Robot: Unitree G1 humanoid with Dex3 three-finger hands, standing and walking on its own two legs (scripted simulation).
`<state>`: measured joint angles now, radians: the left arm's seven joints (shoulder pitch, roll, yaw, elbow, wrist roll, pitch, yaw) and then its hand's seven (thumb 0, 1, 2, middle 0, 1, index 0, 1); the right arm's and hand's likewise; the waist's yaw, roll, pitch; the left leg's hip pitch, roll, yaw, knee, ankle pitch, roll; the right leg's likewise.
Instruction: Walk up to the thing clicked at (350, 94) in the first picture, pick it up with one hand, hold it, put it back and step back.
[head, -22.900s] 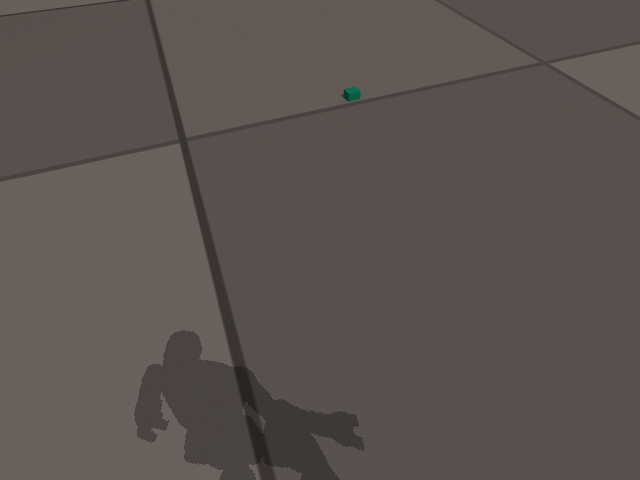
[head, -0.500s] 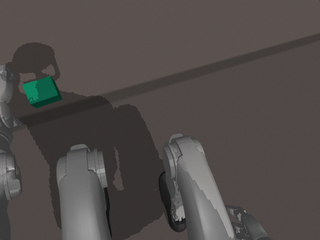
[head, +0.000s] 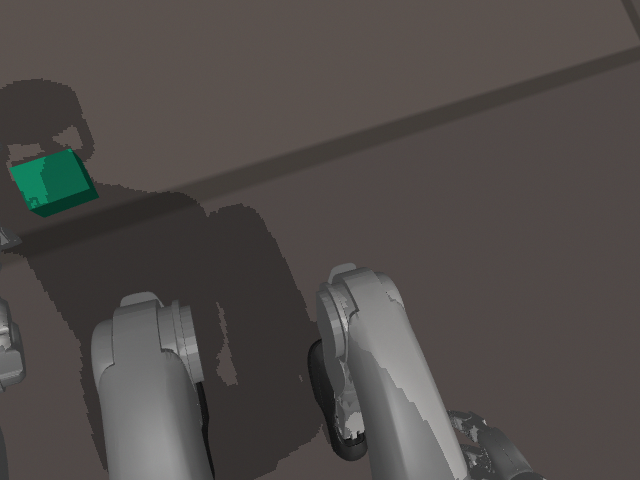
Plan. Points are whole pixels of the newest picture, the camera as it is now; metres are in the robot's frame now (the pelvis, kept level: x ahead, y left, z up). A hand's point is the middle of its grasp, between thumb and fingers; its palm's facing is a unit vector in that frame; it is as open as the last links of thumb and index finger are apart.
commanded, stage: rise first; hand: left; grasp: from above
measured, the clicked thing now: (57, 183) +0.50 +0.33 -0.30
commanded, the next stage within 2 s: approach in 1.24 s
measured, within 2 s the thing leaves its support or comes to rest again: neither
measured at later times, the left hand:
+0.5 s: hand out of the picture +0.45 +0.36 -0.18, palm faces -0.39 -0.18 -0.90, open 12.2 cm
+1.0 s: hand out of the picture +0.45 +0.37 -0.18, palm faces -0.39 -0.18 -0.90, open 11.5 cm
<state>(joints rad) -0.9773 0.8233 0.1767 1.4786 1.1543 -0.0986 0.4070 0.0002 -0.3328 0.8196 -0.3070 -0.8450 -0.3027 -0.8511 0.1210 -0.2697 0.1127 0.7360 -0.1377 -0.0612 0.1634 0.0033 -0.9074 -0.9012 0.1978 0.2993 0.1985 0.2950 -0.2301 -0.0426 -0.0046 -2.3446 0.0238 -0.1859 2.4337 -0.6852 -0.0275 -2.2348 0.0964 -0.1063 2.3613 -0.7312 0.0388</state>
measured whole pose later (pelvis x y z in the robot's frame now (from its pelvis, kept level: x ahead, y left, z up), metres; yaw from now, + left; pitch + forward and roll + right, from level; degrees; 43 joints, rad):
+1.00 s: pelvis +0.00 +0.00 +0.00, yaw -1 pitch +32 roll -10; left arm -1.02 0.90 0.16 1.50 1.16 -0.11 0.38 0.00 -0.13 0.64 -0.48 -0.67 -0.48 -0.67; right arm 0.13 -0.29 0.17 0.70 -0.14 -0.07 0.18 0.00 -0.91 -0.90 0.20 0.30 0.20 0.29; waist -0.26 -0.05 0.02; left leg -2.35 0.02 -0.21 2.45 -0.68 -0.02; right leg -2.23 0.10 -0.12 2.36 -0.72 0.05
